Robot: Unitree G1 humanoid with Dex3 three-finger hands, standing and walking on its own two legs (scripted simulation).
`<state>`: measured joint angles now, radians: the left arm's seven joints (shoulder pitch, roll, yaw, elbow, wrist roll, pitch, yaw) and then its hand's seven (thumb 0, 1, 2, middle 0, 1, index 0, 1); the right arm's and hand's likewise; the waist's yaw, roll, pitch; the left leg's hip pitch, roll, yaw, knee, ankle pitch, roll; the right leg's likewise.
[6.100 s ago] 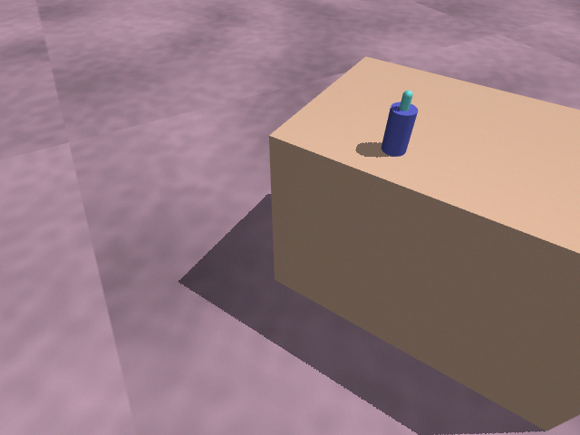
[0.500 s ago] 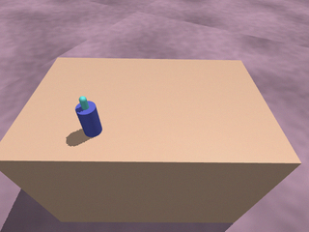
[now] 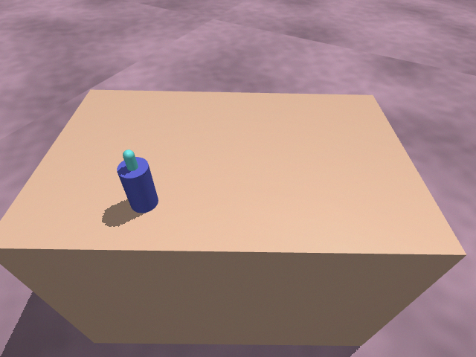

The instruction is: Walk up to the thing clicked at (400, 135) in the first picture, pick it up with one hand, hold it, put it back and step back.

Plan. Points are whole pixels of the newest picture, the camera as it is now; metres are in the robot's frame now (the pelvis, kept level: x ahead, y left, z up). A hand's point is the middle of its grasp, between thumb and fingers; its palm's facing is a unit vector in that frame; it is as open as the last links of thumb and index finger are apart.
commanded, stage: stand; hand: left
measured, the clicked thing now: (136, 179) +0.50 +0.24 +0.00
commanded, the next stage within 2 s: rise first in 0.46 s
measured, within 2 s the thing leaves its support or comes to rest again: neither
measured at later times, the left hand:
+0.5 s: hand out of the picture +0.07 +0.25 -0.16, palm faces -0.04 -0.94 -0.33, open 7.4 cm
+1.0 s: hand out of the picture +0.18 +0.25 -0.09, palm faces +0.24 -0.91 -0.35, open 15.0 cm
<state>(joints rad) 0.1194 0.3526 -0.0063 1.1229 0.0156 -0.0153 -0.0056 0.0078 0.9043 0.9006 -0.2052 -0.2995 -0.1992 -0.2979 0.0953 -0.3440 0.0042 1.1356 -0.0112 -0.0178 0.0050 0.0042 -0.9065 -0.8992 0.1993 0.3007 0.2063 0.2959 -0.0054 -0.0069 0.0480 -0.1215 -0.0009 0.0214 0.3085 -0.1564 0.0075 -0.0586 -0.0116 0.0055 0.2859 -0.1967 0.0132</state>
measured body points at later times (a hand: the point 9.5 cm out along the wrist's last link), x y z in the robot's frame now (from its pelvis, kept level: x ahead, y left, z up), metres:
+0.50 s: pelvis +0.00 +0.00 +0.00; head +0.01 +0.01 +0.45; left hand +0.07 +0.30 -0.14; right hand +0.08 -0.30 -0.13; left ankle +0.01 +0.11 -0.75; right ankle -0.02 -0.13 -0.75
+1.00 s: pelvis +0.01 -0.01 -0.01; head +0.02 -0.01 +0.44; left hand +0.16 +0.30 -0.06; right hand +0.16 -0.27 -0.10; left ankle +0.01 +0.11 -0.75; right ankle -0.02 -0.13 -0.75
